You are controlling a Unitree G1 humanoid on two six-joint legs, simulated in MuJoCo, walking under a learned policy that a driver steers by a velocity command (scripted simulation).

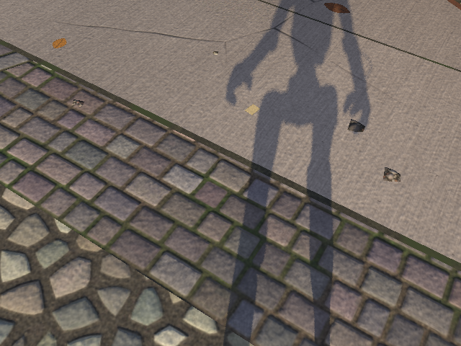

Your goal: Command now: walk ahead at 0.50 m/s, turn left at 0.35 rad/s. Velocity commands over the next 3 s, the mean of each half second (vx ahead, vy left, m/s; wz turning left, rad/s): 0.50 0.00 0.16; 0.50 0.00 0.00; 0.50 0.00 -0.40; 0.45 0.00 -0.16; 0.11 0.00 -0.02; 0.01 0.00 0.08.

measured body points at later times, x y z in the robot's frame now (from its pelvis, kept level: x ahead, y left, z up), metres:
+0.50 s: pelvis +0.29 -0.07 +0.00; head +0.32 -0.07 +0.45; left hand +0.33 +0.21 -0.12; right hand +0.44 -0.33 -0.11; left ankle +0.34 +0.10 -0.68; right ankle +0.30 -0.15 -0.75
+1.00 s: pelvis +0.57 +0.01 +0.00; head +0.59 +0.02 +0.45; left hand +0.67 +0.29 -0.13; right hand +0.66 -0.26 -0.12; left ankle +0.58 +0.10 -0.75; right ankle +0.61 -0.15 -0.67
